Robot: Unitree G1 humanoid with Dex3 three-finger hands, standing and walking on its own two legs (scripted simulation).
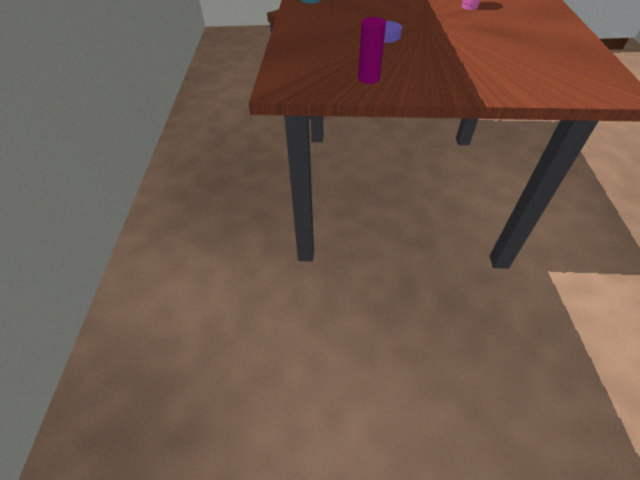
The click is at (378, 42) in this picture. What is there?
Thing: squat round
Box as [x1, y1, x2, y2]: [358, 17, 385, 83]
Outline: 378,17 365,18 362,20 361,23 358,79 366,83 372,83 379,79 385,21
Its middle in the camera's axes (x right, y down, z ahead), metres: +0.13 -0.46 +0.96
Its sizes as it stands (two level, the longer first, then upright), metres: 0.057 0.057 0.138
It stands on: a support 0.75 m high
